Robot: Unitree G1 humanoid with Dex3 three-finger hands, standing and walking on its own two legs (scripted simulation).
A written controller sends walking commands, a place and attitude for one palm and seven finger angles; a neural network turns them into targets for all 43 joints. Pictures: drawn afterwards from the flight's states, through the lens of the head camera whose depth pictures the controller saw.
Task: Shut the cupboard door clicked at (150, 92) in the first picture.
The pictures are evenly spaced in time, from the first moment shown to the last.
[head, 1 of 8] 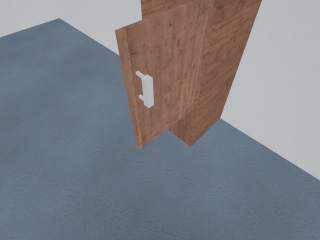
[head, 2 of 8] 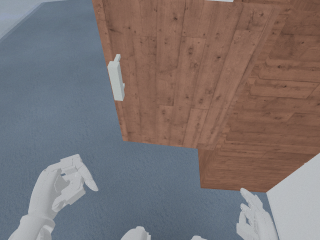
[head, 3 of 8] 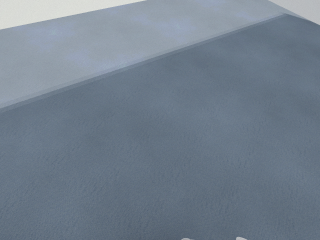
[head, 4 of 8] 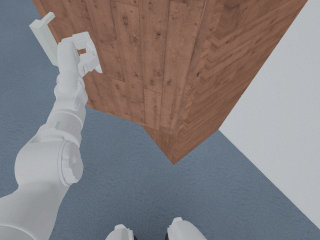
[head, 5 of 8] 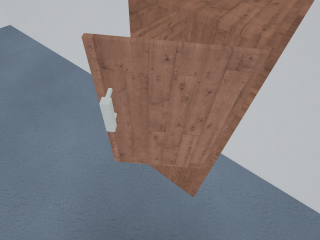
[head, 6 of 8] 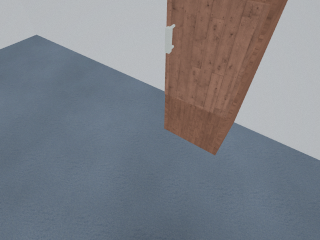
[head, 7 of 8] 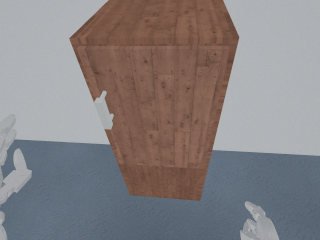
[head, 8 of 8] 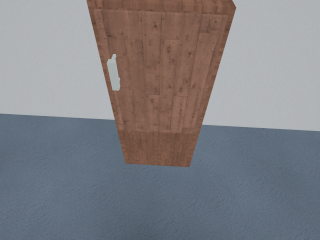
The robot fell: no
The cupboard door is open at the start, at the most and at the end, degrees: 87 87 0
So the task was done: yes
